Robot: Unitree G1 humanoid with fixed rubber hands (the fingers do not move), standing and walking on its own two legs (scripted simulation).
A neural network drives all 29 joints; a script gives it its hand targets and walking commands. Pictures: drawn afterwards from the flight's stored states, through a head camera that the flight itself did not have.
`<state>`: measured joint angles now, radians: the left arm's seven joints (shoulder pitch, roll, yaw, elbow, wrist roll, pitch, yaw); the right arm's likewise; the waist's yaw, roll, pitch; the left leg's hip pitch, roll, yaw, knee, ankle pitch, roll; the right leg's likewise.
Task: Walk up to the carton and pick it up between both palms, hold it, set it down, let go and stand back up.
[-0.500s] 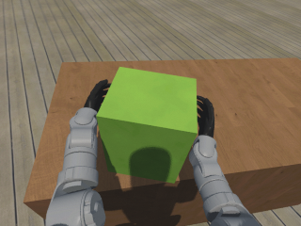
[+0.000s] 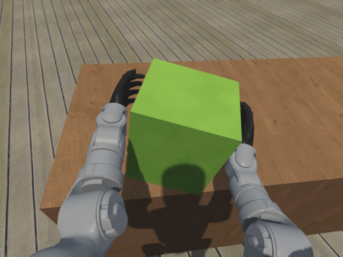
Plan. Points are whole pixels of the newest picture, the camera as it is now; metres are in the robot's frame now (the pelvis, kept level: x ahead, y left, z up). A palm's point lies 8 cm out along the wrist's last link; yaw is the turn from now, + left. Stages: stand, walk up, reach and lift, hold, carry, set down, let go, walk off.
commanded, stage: reach and lift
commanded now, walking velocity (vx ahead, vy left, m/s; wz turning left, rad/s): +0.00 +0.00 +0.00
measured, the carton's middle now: (178, 132) +0.42 -0.01 +0.07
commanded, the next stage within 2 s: none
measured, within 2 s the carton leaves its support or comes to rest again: neither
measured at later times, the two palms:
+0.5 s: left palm (100, 102) +0.41 +0.16 +0.19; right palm (241, 119) +0.38 -0.14 +0.16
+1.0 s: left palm (99, 86) +0.39 +0.14 +0.24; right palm (257, 96) +0.38 -0.15 +0.22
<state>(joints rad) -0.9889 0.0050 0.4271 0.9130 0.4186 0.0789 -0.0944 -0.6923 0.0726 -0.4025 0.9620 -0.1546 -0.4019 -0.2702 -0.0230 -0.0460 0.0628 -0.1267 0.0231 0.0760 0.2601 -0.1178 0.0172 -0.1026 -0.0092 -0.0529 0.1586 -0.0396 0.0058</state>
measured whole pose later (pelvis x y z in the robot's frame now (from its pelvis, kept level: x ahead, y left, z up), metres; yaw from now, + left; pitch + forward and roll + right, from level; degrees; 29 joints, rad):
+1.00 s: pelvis +0.00 -0.01 +0.00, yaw +2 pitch -10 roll -1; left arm -0.92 -0.01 0.39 0.40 0.39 0.72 -0.03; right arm -0.87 -0.06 -0.14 0.74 0.13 0.23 -0.18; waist -0.09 -0.05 0.05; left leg 0.01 0.02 0.04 0.32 -0.16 0.01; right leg 0.03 -0.01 -0.09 0.25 -0.11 0.00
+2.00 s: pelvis +0.01 -0.01 -0.01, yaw +3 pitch -6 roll -1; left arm -0.98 0.08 0.37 0.44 0.25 0.89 0.00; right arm -1.09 -0.18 0.03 0.79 0.39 0.53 -0.28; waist -0.10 -0.01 -0.09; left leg -0.08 0.04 0.02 0.38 -0.20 -0.01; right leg -0.03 0.00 -0.10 0.28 -0.14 -0.01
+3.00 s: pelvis +0.01 -0.02 -0.01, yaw +4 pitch -5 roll -1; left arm -1.07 0.13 0.38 0.50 0.26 0.94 -0.03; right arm -1.16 -0.19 0.05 0.80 0.44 0.64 -0.33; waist -0.08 0.00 -0.12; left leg -0.09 0.05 0.00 0.38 -0.19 -0.03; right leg -0.04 0.01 -0.12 0.28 -0.14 -0.02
